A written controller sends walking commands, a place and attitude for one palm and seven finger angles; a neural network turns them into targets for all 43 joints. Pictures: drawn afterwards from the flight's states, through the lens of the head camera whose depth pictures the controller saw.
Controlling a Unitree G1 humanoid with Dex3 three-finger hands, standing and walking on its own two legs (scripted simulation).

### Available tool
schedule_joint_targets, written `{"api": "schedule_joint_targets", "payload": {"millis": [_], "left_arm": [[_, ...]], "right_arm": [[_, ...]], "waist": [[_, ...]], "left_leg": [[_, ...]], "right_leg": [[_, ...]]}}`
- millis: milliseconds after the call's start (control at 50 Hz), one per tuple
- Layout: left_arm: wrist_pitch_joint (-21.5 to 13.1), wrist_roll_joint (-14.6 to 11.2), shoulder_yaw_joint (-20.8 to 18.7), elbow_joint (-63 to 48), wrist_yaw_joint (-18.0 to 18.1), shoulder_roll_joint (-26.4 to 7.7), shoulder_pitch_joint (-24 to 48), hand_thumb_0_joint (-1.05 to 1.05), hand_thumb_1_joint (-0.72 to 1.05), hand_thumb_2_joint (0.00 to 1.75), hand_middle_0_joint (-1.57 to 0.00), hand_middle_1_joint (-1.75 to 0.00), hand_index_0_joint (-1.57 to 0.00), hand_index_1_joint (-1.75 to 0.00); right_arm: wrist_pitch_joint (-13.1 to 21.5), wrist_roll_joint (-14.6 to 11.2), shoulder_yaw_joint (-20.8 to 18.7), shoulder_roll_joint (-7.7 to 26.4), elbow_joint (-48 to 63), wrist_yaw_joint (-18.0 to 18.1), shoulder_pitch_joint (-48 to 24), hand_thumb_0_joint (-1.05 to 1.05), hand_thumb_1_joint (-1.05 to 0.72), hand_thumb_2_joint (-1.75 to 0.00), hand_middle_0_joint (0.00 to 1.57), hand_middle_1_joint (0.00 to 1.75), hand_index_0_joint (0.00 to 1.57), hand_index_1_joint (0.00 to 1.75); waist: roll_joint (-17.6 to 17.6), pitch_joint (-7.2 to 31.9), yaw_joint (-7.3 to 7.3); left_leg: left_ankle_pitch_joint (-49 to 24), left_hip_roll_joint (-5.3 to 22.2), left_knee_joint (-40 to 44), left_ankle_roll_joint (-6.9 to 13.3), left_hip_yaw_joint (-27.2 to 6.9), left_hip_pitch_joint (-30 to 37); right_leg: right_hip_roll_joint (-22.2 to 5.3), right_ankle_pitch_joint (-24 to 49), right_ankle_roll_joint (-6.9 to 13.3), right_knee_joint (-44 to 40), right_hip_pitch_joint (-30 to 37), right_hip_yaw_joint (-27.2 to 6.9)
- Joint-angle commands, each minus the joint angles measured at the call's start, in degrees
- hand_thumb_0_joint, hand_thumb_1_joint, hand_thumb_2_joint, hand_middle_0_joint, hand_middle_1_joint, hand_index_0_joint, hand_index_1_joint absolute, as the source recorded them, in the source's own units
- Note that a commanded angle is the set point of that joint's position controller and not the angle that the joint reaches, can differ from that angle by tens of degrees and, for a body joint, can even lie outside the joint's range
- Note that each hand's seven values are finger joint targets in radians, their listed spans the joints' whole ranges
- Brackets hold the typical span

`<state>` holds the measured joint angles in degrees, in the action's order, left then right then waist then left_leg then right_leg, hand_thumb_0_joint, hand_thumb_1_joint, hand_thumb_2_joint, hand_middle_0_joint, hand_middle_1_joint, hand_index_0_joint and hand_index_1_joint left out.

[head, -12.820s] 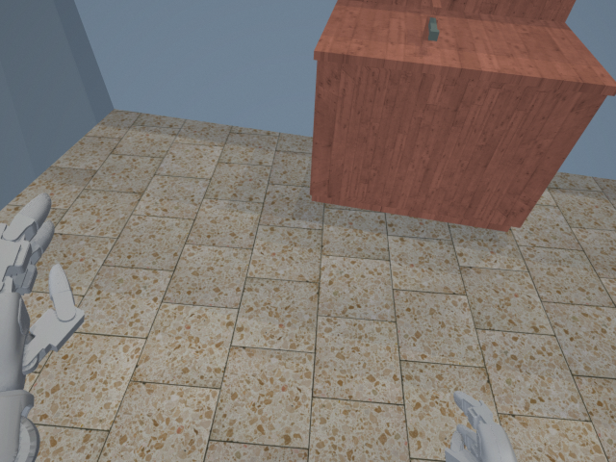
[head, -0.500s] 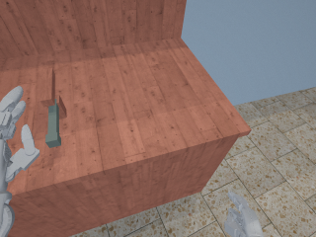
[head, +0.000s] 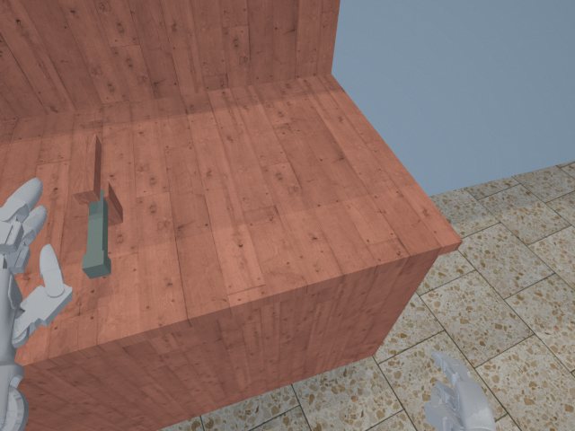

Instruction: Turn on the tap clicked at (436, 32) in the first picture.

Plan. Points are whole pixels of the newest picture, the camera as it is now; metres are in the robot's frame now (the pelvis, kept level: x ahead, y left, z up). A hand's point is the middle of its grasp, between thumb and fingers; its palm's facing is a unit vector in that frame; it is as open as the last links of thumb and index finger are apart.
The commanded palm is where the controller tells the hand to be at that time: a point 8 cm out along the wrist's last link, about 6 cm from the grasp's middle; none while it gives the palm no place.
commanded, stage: come to a stop and stand still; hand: left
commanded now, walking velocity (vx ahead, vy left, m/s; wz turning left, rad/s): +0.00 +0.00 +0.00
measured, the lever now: (97, 264) +0.31 +0.30 +0.04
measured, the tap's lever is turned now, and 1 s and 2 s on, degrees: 0 0 0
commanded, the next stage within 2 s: look again from close up in 0.60 s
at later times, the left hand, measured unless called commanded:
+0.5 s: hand out of the picture +0.18 +0.32 +0.17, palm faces +0.49 -0.82 -0.31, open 7.4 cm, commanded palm +0.12 +0.34 +0.17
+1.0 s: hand (16, 304) +0.20 +0.28 +0.16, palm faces +0.39 -0.85 -0.36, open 7.4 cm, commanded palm +0.14 +0.32 +0.17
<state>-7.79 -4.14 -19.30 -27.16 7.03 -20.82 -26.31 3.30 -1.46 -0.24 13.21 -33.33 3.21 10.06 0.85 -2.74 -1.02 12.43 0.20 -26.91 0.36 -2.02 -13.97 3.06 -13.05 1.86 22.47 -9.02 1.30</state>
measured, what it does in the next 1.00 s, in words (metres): stands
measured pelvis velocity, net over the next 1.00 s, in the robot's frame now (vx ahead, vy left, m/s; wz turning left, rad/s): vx -0.02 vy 0.03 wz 0.02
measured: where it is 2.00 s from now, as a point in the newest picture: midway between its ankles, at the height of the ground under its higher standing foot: outside the picture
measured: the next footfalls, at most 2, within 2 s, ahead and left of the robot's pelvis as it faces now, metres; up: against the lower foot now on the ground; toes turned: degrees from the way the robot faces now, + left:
none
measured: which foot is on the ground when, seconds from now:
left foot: down 0.00-1.00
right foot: down 0.00-1.00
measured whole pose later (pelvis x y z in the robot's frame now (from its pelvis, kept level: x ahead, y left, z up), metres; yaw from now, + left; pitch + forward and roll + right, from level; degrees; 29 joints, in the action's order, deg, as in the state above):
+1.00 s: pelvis -0.02 +0.03 +0.00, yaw +1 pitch -1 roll -2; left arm -14.0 -1.2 -19.3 -24.9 5.6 -20.2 -23.2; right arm 7.8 -0.3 1.0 12.0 -34.1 1.6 11.4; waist -1.0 -2.3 -1.4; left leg 9.8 -2.4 -24.8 3.1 -1.3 -13.9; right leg 1.4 -10.7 -0.5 20.4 -8.7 -0.6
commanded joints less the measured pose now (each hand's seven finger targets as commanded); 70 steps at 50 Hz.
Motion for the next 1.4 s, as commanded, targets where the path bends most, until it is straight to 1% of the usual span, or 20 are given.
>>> {"api": "schedule_joint_targets", "payload": {"millis": [0, 20, 40, 60, 100, 180, 240, 260, 320, 380, 480, 560, 680, 800, 880, 960, 1000, 1280, 1360, 1380], "left_arm": [[-7.6, 3.7, -17.8, 7.6, -1.2, -21.0, 28.1, 0.0, 0.9, 0.9, -0.2, -0.3, -0.2, -0.3], [-8.4, 2.0, -14.4, 3.6, -0.9, -16.1, 13.8, 0.0, 0.9, 0.9, -0.2, -0.3, -0.2, -0.3], [-8.0, 1.0, -7.8, 3.4, -1.0, -9.3, 10.2, 0.0, 0.9, 0.9, -0.2, -0.3, -0.2, -0.3], [-8.6, 0.3, -2.3, -0.1, -1.6, -3.6, 6.9, 0.0, 0.9, 0.9, -0.2, -0.3, -0.2, -0.3], [-8.9, 0.9, -1.4, -9.6, -1.5, -5.7, 6.5, 0.0, 0.9, 0.9, -0.2, -0.3, -0.2, -0.3], [-9.0, 1.5, -5.3, -12.6, -0.5, -9.7, 2.9, 0.0, 0.9, 0.9, -0.2, -0.3, -0.2, -0.3], [-9.3, 0.9, -11.3, -9.7, 0.0, -13.5, 5.1, 0.0, 0.9, 0.9, -0.2, -0.3, -0.2, -0.3], [-9.7, 1.0, -13.6, -11.4, 0.3, -15.9, 7.3, 0.0, 0.9, 0.9, -0.2, -0.3, -0.2, -0.3], [-10.6, 1.5, -10.5, -9.6, -0.2, -12.6, 12.8, 0.0, 0.9, 0.9, -0.2, -0.3, -0.2, -0.3], [-11.4, 2.6, -5.9, -10.7, -0.7, -9.2, 16.3, 0.0, 0.9, 0.9, -0.2, -0.3, -0.2, -0.3], [-10.5, 4.0, -1.3, -8.6, -0.3, -5.1, 13.1, 0.0, 0.9, 0.9, -0.2, -0.3, -0.2, -0.3], [-10.1, 4.5, -6.2, -7.0, 0.3, -9.2, 10.7, 0.0, 0.9, 0.9, -0.2, -0.3, -0.2, -0.3], [-10.3, 3.6, -6.6, -7.2, -0.2, -9.1, 11.9, 0.0, 0.9, 0.9, -0.2, -0.3, -0.2, -0.3], [-10.2, 3.4, -4.0, -10.3, -0.5, -7.6, 11.0, 0.0, 0.9, 0.9, -0.2, -0.3, -0.2, -0.3], [-9.6, 2.9, -5.0, -8.7, -0.4, -7.9, 7.6, 0.0, 0.9, 0.9, -0.2, -0.3, -0.2, -0.3], [-8.9, 2.5, -7.9, -9.4, -0.1, -10.5, 6.1, 0.0, 0.9, 0.9, -0.2, -0.3, -0.2, -0.3], [-8.6, 1.9, -6.5, -9.6, -0.4, -9.2, 6.3, 0.0, 0.9, 0.9, -0.2, -0.3, -0.2, -0.3], [-6.3, 0.6, -5.3, -10.4, -1.0, -8.3, 7.6, 0.0, 0.9, 0.9, -0.2, -0.3, -0.2, -0.3], [-5.9, 0.4, -7.7, -12.1, -0.9, -10.6, 5.8, 0.0, 0.9, 0.9, -0.2, -0.3, -0.2, -0.3], [-5.7, 0.2, -6.4, -11.6, -1.2, -9.0, 5.3, 0.0, 0.9, 0.9, -0.2, -0.3, -0.2, -0.3]], "right_arm": [[6.6, 0.8, -0.5, 1.0, 6.1, -0.4, -1.1, 0.0, -0.9, -0.9, 0.2, 0.3, 0.2, 0.3], [7.4, 1.0, -2.9, 4.5, 9.1, -0.6, -1.9, 0.0, -0.9, -0.9, 0.2, 0.3, 0.2, 0.3], [7.6, 0.4, -3.0, 5.7, 8.3, -1.1, -0.6, 0.0, -0.9, -0.9, 0.2, 0.3, 0.2, 0.3], [8.0, -0.4, -3.1, 5.6, 8.5, -2.1, -2.2, 0.0, -0.9, -0.9, 0.2, 0.3, 0.2, 0.3], [8.1, 0.4, -3.3, 6.7, 9.2, -3.5, -2.1, 0.0, -0.9, -0.9, 0.2, 0.3, 0.2, 0.3], [8.2, 0.6, -2.3, 6.2, 10.2, -3.8, -3.4, 0.0, -0.9, -0.9, 0.2, 0.3, 0.2, 0.3], [7.6, 0.5, -1.9, 5.7, 10.6, -2.0, -3.9, 0.0, -0.9, -0.9, 0.2, 0.3, 0.2, 0.3], [7.3, 0.4, -1.7, 5.9, 10.4, -1.6, -4.4, 0.0, -0.9, -0.9, 0.2, 0.3, 0.2, 0.3], [7.7, 0.6, -1.4, 5.5, 10.1, -1.1, -3.8, 0.0, -0.9, -0.9, 0.2, 0.3, 0.2, 0.3], [9.2, 0.7, -1.1, 5.8, 9.3, -1.5, -3.6, 0.0, -0.9, -0.9, 0.2, 0.3, 0.2, 0.3], [10.2, 0.9, -1.3, 6.0, 7.9, -2.6, -2.7, 0.0, -0.9, -0.9, 0.2, 0.3, 0.2, 0.3], [9.2, 0.9, -1.4, 6.0, 7.7, -2.5, -3.3, 0.0, -0.9, -0.9, 0.2, 0.3, 0.2, 0.3], [8.3, 1.1, -1.0, 5.2, 8.4, -1.6, -4.0, 0.0, -0.9, -0.9, 0.2, 0.3, 0.2, 0.3], [8.9, 0.8, -1.2, 5.5, 8.5, -1.6, -4.0, 0.0, -0.9, -0.9, 0.2, 0.3, 0.2, 0.3], [8.2, 0.9, -1.3, 5.5, 8.2, -1.5, -3.9, 0.0, -0.9, -0.9, 0.2, 0.3, 0.2, 0.3], [7.5, 0.6, -1.5, 5.4, 8.5, -1.1, -4.8, 0.0, -0.9, -0.9, 0.2, 0.3, 0.2, 0.3], [7.1, 0.6, -1.6, 5.5, 8.9, -1.0, -4.4, 0.0, -0.9, -0.9, 0.2, 0.3, 0.2, 0.3], [5.4, 0.4, -1.6, 4.9, 9.5, -1.3, -4.5, 0.0, -0.9, -0.9, 0.2, 0.3, 0.2, 0.3], [5.2, 0.1, -1.9, 4.6, 10.3, -1.5, -4.8, 0.0, -0.9, -0.9, 0.2, 0.3, 0.2, 0.3], [4.8, 0.4, -1.8, 4.7, 10.3, -1.6, -4.2, 0.0, -0.9, -0.9, 0.2, 0.3, 0.2, 0.3]], "waist": [[-11.6, 12.4, -0.95], [-6.5, 8.6, -2.97], [-0.8, 11.7, -1.66], [9.8, 14.2, -1.39], [12.4, 14.6, -1.56], [1.6, 11.6, -1.36], [-2.3, 8.0, -0.95], [0.0, 7.1, -0.72], [7.9, 5.1, -0.45], [10.7, 5.3, -0.34], [6.7, 7.1, -0.53], [3.8, 6.4, -0.86], [1.3, 5.9, -0.51], [6.1, 7.0, -0.49], [2.4, 8.6, -0.7], [1.8, 9.3, -0.82], [1.1, 9.4, -0.66], [4.2, 8.7, -0.25], [4.4, 9.7, -0.43], [3.9, 10.1, -0.31]], "left_leg": [[-12.2, -3.4, -3.8, 1.5, 2.0, 1.6], [-12.7, -0.2, -2.7, 0.3, 0.7, 1.9], [-14.0, 0.5, 0.9, 0.8, -0.1, 3.3], [-18.5, 2.3, 2.1, 1.9, -0.1, 8.2], [-22.9, 5.5, 2.5, 2.6, -3.2, 7.7], [-14.2, 6.2, 5.8, 2.0, -5.4, 0.6], [-0.4, 5.4, 8.4, 1.7, -6.1, -3.9], [1.8, 5.4, 9.8, 1.6, -6.5, -3.9], [14.6, 6.8, 13.8, 2.3, -8.5, -8.0], [21.3, 7.5, 16.0, 2.3, -9.2, -7.8], [19.1, 6.2, 15.0, 0.9, -9.3, -3.8], [18.6, 5.4, 15.2, 0.1, -8.7, -4.9], [11.7, 3.6, 11.4, 1.0, -6.1, -3.4], [5.0, 3.4, 10.6, 0.7, -5.5, 0.0], [-2.3, 2.6, 7.8, 0.7, -3.9, 2.3], [-7.6, 2.4, 5.9, 0.7, -3.3, 4.0], [-9.3, 2.4, 5.4, 0.8, -3.2, 4.4], [-10.6, 5.5, 8.4, -0.1, -3.9, 6.0], [-12.3, 6.0, 6.5, 0.1, -3.2, 6.3], [-12.1, 5.8, 6.2, 0.3, -3.1, 5.6]], "right_leg": [[-11.4, 28.2, -0.3, -2.3, 1.1, -8.2], [-11.3, 33.0, -1.5, -3.4, 2.1, -12.9], [-11.0, 27.1, -0.4, -0.5, 6.1, -9.9], [-9.0, 19.5, -0.6, 2.4, 3.3, -7.4], [-6.7, 11.4, -1.2, 3.7, 1.4, -4.8], [-5.2, 4.7, -1.1, 3.8, 2.7, -1.4], [-5.4, 0.8, -1.2, 1.6, 2.6, -2.0], [-4.9, -0.2, -1.2, 2.1, 2.0, -1.5], [-4.4, -2.8, -1.3, 3.6, 3.4, -1.6], [-3.6, -2.6, -1.4, 4.8, 3.5, -1.2], [-3.2, -1.9, -1.3, 1.6, 2.0, -2.3], [-2.9, -2.3, -1.3, -0.2, 2.8, -2.7], [-4.1, -0.7, -1.0, -4.1, 2.2, -3.3], [-3.9, 2.3, -0.8, -3.4, 2.1, -3.2], [-4.6, 6.0, -0.8, -4.3, 2.2, -3.3], [-5.3, 9.4, -0.7, -4.5, 2.1, -4.0], [-5.6, 10.3, -0.7, -4.4, 2.3, -4.1], [-2.8, 6.5, -1.9, -3.3, 0.3, -2.0], [-3.3, 8.3, -1.8, -3.6, 0.5, -2.6], [-3.2, 8.6, -1.8, -3.9, 0.9, -2.4]]}}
